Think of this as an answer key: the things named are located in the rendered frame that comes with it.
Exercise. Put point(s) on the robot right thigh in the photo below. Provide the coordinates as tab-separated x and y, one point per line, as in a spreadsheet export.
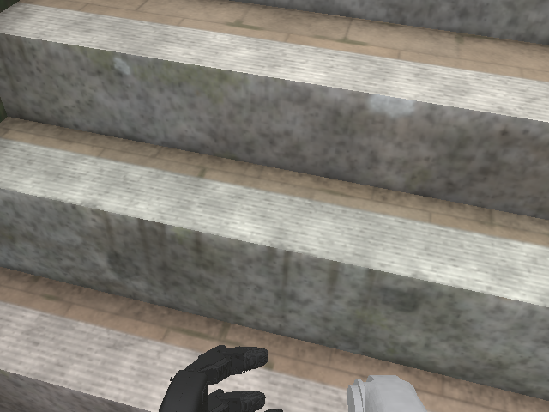
383	393

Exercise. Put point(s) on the left robot hand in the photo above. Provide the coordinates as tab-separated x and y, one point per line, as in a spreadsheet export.
188	390

